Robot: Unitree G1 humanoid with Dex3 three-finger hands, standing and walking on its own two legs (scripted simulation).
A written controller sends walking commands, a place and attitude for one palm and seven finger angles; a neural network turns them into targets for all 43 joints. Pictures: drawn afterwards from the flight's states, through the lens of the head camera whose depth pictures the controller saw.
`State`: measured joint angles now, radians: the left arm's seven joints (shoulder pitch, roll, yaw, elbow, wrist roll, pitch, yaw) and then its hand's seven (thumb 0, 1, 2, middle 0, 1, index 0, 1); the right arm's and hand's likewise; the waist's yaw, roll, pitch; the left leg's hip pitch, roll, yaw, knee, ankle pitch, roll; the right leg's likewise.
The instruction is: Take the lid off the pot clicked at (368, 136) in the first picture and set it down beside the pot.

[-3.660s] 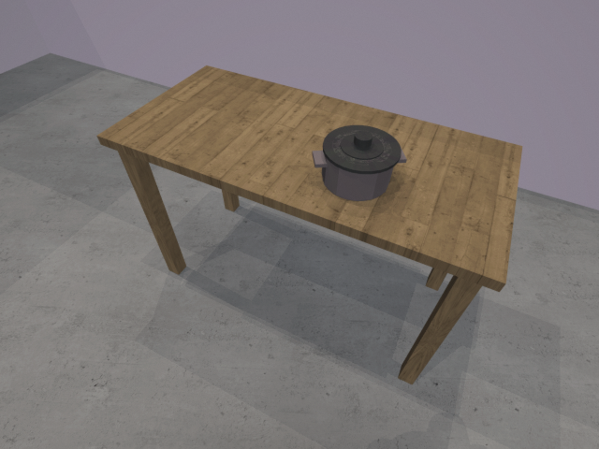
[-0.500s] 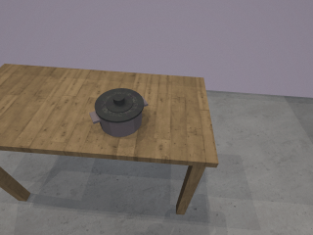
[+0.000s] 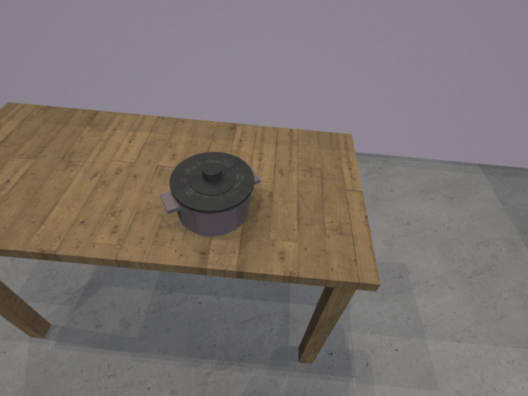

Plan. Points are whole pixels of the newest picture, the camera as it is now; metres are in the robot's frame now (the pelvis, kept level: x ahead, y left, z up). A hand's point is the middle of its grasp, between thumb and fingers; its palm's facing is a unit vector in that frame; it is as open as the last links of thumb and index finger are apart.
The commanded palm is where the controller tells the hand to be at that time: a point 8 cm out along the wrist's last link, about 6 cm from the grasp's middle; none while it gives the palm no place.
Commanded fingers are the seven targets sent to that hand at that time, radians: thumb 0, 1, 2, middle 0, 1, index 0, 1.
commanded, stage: look again from close up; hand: left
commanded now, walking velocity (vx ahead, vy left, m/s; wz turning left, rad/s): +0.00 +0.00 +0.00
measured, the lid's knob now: (211, 171) +0.54 +0.14 +0.01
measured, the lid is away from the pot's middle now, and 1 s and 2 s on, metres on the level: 0.00 0.00 0.00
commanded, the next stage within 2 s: lift the closed hand beside the body in 0.68 s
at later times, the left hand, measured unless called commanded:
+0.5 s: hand out of the picture +0.01 +0.18 -0.18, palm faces +0.00 -0.98 -0.18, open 7.3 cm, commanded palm none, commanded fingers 0.00 0.90 0.90 -0.20 -0.30 -0.20 -0.30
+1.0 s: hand out of the picture +0.14 +0.20 -0.10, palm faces +0.12 -0.95 -0.30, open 6.4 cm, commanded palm +0.11 +0.24 -0.06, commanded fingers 0.00 0.90 0.90 -0.73 -0.88 -0.73 -0.88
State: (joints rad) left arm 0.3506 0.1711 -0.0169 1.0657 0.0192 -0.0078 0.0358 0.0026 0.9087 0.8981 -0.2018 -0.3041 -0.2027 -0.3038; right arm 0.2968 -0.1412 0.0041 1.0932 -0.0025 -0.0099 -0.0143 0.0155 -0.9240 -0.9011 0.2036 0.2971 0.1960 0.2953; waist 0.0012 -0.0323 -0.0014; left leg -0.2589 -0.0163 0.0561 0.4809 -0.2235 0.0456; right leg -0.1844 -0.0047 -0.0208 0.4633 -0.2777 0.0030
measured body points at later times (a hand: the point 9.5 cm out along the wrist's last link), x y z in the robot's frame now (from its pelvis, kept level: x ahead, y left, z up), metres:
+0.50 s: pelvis +0.02 +0.01 +0.00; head +0.03 +0.02 +0.45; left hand +0.01 +0.23 -0.16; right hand +0.05 -0.22 -0.15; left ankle +0.02 +0.09 -0.74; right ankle -0.02 -0.12 -0.74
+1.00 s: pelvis +0.01 +0.01 +0.00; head +0.00 -0.01 +0.45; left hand +0.13 +0.25 -0.07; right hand +0.13 -0.23 -0.12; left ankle +0.02 +0.09 -0.74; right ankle -0.02 -0.12 -0.74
